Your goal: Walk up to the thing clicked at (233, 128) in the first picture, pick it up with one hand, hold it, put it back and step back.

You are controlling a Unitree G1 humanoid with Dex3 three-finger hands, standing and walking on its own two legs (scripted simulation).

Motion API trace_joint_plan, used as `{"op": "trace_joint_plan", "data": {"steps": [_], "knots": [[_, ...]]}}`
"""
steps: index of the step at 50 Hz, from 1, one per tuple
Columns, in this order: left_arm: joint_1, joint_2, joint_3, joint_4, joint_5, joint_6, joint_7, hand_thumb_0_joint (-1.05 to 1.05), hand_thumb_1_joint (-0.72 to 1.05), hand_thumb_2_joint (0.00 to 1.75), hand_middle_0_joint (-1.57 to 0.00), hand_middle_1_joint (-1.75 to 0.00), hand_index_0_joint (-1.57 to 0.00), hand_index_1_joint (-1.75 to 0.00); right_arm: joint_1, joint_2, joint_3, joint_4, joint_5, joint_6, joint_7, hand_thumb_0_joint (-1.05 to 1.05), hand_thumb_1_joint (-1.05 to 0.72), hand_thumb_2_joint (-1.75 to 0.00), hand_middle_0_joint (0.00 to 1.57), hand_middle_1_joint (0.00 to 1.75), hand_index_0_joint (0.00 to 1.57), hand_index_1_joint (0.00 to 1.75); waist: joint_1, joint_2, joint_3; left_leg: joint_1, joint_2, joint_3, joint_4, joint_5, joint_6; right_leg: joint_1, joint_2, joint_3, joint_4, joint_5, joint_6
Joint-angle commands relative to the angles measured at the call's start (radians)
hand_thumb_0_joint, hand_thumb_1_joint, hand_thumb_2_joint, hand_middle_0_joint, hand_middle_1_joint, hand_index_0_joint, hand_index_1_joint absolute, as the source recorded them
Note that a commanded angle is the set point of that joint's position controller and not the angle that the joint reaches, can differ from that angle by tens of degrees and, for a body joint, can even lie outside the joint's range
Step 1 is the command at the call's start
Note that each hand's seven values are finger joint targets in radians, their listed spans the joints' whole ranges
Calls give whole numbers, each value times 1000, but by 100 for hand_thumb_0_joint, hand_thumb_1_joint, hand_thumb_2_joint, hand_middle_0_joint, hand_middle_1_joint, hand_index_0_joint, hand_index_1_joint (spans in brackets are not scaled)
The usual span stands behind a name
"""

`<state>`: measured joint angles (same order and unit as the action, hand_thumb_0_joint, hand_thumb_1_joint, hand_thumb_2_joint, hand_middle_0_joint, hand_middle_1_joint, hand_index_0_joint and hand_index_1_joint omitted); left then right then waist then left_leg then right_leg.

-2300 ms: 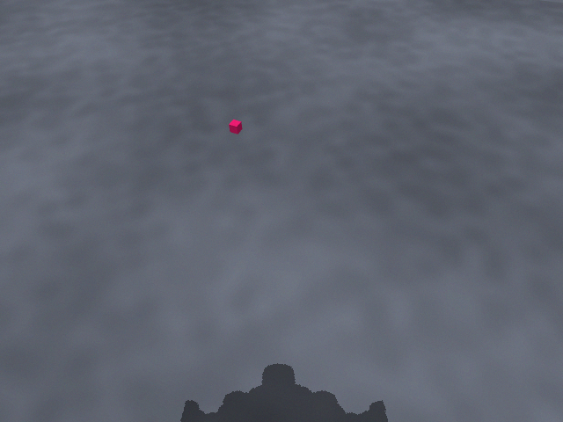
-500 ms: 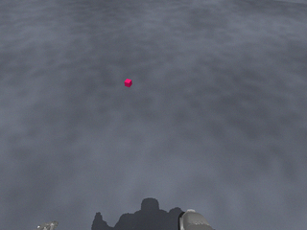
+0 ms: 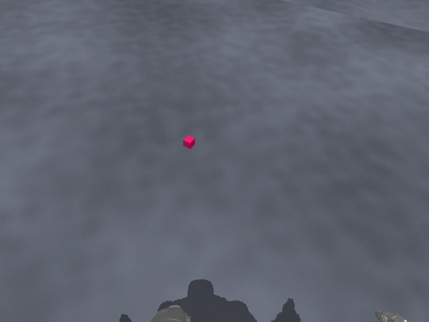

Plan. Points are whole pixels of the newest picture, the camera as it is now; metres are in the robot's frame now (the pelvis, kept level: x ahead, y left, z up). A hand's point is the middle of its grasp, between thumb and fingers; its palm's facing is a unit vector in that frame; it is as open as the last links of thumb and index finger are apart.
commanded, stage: walk up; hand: left
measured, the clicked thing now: (189, 142) +1.20 +0.19 -0.72
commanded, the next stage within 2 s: none
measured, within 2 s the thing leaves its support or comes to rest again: neither
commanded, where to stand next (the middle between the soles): +0.79 -0.05 m, yaw +0 degrees
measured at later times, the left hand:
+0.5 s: hand (136, 210) +0.37 +0.22 -0.11, palm faces -0.09 -0.92 -0.38, open 7.4 cm
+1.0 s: hand (134, 194) +0.43 +0.25 -0.14, palm faces -0.01 -0.94 -0.35, open 7.4 cm
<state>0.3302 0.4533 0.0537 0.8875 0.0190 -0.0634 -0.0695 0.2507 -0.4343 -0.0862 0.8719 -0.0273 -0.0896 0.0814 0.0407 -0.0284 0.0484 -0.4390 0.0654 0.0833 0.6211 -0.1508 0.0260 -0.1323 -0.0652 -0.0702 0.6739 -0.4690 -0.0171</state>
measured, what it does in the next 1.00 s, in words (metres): walks ahead: right foot, then left foot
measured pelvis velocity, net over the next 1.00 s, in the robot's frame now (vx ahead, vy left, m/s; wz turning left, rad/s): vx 0.43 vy -0.03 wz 0.02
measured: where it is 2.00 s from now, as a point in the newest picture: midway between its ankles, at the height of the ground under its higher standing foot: (226, 208)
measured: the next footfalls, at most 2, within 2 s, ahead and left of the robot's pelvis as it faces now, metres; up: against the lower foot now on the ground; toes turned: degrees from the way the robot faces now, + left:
right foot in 0.44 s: +0.38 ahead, -0.15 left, +0.00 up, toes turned -6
left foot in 0.92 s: +0.55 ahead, +0.09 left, +0.00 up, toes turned +6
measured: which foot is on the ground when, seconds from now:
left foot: down 0.00-0.46, up 0.48-0.90, down 0.92-1.00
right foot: down 0.00-0.00, up 0.02-0.42, down 0.44-0.94, up 0.96-1.00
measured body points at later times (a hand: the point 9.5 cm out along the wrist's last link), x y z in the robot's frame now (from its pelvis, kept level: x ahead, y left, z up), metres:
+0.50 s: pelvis +0.23 -0.04 +0.00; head +0.26 -0.06 +0.45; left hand +0.37 +0.27 -0.09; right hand +0.24 -0.36 -0.13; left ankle +0.12 +0.10 -0.68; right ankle +0.34 -0.14 -0.72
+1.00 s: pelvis +0.43 -0.03 +0.01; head +0.45 -0.01 +0.46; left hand +0.43 +0.30 -0.12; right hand +0.54 -0.35 -0.08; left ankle +0.51 +0.09 -0.72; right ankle +0.35 -0.14 -0.67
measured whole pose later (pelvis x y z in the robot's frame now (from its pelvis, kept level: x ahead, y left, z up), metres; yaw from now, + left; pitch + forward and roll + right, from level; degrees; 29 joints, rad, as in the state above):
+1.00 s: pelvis +0.43 -0.03 +0.01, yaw +1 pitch -2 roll +0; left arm 0.37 0.43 0.04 0.89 0.01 -0.03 -0.04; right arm 0.25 -0.40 -0.06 0.84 -0.02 -0.09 0.05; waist 0.03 -0.04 0.08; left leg -0.37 0.03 0.08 0.60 -0.19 0.03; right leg -0.25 -0.02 -0.04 0.94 -0.47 -0.04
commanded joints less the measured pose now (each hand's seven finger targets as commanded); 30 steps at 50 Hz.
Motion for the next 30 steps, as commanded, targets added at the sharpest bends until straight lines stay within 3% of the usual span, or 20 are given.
{"op": "trace_joint_plan", "data": {"steps": [1,2,3,5,6,8,10,13,16,18,19,20,21,22,23,24,25,27,28,30], "knots": [[-48,211,38,-102,-16,-26,37,0,90,90,-20,-30,-20,-30,204,-364,-104,-42,28,-26,-42,0,-90,-90,20,30,20,30,-139,186,-97,486,395,-791,-424,-482,222,-594,51,171,564,-13,-50],[-46,227,35,-82,-19,-22,38,0,90,90,-20,-30,-20,-30,129,-324,-85,-60,35,-24,-48,0,-90,-90,20,30,20,30,-105,105,-42,402,347,-604,-403,-423,188,-579,7,195,554,61,-40],[-10,216,40,-52,-27,-20,33,0,90,90,-20,-30,-20,-30,85,-282,-66,-70,33,-26,-50,0,-90,-90,20,30,20,30,-69,109,-17,345,284,-471,-396,-353,158,-531,-11,192,500,117,-31],[29,207,44,-22,-26,-14,21,0,90,90,-20,-30,-20,-30,65,-239,-46,-72,32,-32,-49,0,-90,-90,20,30,20,30,-46,179,-12,288,222,-292,-387,-160,133,-462,-44,154,394,158,-12],[30,196,44,-22,-21,-11,13,0,90,90,-20,-30,-20,-30,67,-233,-46,-75,30,-35,-48,0,-90,-90,20,30,20,30,-49,183,-34,305,214,-251,-383,-76,146,-443,-40,133,375,171,-4],[-17,177,41,-40,-16,-4,3,0,90,90,-20,-30,-20,-30,88,-240,-47,-77,26,-38,-50,0,-90,-90,20,30,20,30,-60,178,-19,327,216,-203,-391,0,174,-459,-52,114,280,197,15],[-71,165,39,-62,-11,1,-5,0,90,90,-20,-30,-20,-30,111,-243,-45,-76,27,-40,-52,0,-90,-90,20,30,20,30,-72,166,2,361,206,-175,-399,79,172,-493,-55,88,207,246,21],[-145,139,39,-87,-7,3,-16,0,90,90,-20,-30,-20,-30,114,-243,-47,-78,32,-35,-51,0,-90,-90,20,30,20,30,-83,144,11,378,183,-114,-370,155,171,-463,-55,52,75,324,7],[-192,122,43,-96,-10,-2,-23,0,90,90,-20,-30,-20,-30,102,-244,-43,-88,30,-28,-50,0,-90,-90,20,30,20,30,-78,138,10,334,161,-72,-336,186,145,-334,-24,20,-69,396,-7],[-192,122,49,-86,-10,-3,-21,0,90,90,-20,-30,-20,-30,94,-252,-48,-95,30,-20,-54,0,-90,-90,20,30,20,30,-69,142,-4,302,187,-88,-300,134,143,-250,-9,9,-79,382,-23],[-180,124,52,-83,-9,-5,-20,0,90,90,-20,-30,-20,-30,91,-255,-48,-96,27,-16,-57,0,-90,-90,20,30,20,30,-61,135,-12,312,185,-86,-263,127,141,-224,8,-4,-96,349,-28],[-137,129,58,-67,-9,-7,-15,0,90,90,-20,-30,-20,-30,78,-253,-47,-101,27,-12,-61,0,-90,-90,20,30,20,30,-30,109,-24,281,179,-77,-187,143,124,-133,21,-11,-130,349,-34],[-57,164,74,-45,-6,-18,-6,0,90,90,-20,-30,-20,-30,98,-214,-31,-106,26,-12,-63,0,-90,-90,20,30,20,30,11,22,-77,231,132,-43,-11,193,97,29,25,16,-157,313,-52],[46,222,98,-24,0,-29,6,0,90,90,-20,-30,-20,-30,144,-157,-7,-109,26,-13,-62,0,-90,-90,20,30,20,30,51,-136,-146,94,53,15,245,70,66,199,-59,141,-220,185,-84],[114,321,121,-37,-6,-33,19,0,90,90,-20,-30,-20,-30,185,-128,6,-123,36,-12,-59,0,-90,-90,20,30,20,30,71,-298,-207,-161,-93,36,503,-296,18,377,-332,622,-356,57,-194],[98,323,116,-42,-22,-28,22,0,90,90,-20,-30,-20,-30,128,-214,-13,-100,29,-2,-69,0,-90,-90,20,30,20,30,83,-186,-167,-210,-47,-80,588,-387,21,297,-386,732,-394,21,-277],[45,288,106,-52,-32,-23,29,0,90,90,-20,-30,-20,-30,111,-224,-18,-75,33,2,-71,0,-90,-90,20,30,20,30,55,-92,-104,-185,-17,-162,623,-324,22,185,-347,611,-397,66,-259],[-44,226,85,-79,-28,-24,37,0,90,90,-20,-30,-20,-30,137,-205,-11,-51,44,4,-61,0,-90,-90,20,30,20,30,4,-114,-55,-160,18,-150,545,-224,22,77,-243,393,-393,153,-209],[-62,203,77,-79,-26,-26,36,0,90,90,-20,-30,-20,-30,162,-194,-10,-31,37,11,-55,0,-90,-90,20,30,20,30,-21,-124,-29,-105,29,-151,482,-193,13,-14,-205,315,-409,176,-174],[-56,194,74,-96,-19,-35,32,0,90,90,-20,-30,-20,-30,173,-188,-16,-19,22,18,-42,0,-90,-90,20,30,20,30,-26,-119,-26,-85,21,-120,419,-149,-5,-40,-183,252,-424,242,-187]]}}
